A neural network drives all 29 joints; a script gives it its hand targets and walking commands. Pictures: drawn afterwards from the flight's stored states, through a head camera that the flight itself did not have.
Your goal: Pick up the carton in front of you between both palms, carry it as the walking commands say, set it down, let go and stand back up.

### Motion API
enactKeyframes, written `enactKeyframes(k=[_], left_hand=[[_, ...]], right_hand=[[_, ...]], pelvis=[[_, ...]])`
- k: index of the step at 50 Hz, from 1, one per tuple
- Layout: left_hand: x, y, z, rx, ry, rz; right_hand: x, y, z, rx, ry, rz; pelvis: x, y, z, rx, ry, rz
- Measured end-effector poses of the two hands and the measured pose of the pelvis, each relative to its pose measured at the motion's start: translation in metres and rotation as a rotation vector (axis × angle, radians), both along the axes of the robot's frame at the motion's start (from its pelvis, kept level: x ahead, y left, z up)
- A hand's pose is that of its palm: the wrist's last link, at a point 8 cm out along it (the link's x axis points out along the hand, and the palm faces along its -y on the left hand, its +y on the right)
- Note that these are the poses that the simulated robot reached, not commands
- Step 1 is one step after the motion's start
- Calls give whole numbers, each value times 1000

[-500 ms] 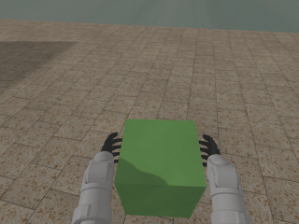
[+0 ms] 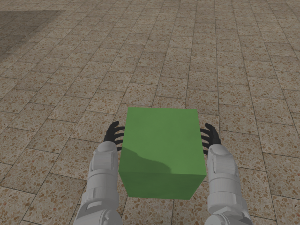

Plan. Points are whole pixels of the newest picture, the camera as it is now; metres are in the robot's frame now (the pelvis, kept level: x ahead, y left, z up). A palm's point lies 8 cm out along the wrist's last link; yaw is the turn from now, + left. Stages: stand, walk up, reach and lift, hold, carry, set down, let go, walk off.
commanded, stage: set down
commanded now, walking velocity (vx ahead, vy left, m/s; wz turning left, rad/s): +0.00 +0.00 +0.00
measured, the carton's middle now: (160, 156) +0.33 -0.01 -0.07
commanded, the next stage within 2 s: none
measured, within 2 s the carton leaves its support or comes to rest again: neither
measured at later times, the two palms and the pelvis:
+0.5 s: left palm (124, 159) +0.37 +0.13 -0.18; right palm (202, 161) +0.36 -0.17 -0.18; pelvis -0.04 +0.01 -0.11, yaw +2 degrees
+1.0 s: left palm (135, 162) +0.43 +0.10 -0.33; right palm (199, 170) +0.39 -0.19 -0.33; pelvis -0.06 +0.00 -0.24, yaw +2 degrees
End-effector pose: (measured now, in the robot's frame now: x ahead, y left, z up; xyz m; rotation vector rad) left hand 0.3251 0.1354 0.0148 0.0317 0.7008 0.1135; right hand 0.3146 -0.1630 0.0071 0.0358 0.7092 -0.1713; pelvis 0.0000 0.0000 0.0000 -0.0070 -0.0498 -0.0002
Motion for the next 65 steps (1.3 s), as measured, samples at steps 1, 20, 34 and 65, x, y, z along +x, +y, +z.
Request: enactKeyframes(k=[1, 20, 34, 65], left_hand=[[3, -1, -8, 4, 3, -8], [34, -8, -173, -27, -66, 1], [72, -24, -239, -31, -23, -52], [135, -48, -436, -12, 15, -185]], right_hand=[[1, -1, -8, -4, 3, -2], [34, -8, -166, -29, -66, 3], [54, -24, -233, -5, -24, -73], [84, -43, -427, -40, 20, -162]], pelvis=[[-1, 1, -2, 0, 24, -2], [-27, 14, -86, 13, 558, 10], [-47, 7, -157, 2, 704, 27], [-75, 7, -303, -13, 858, 31]])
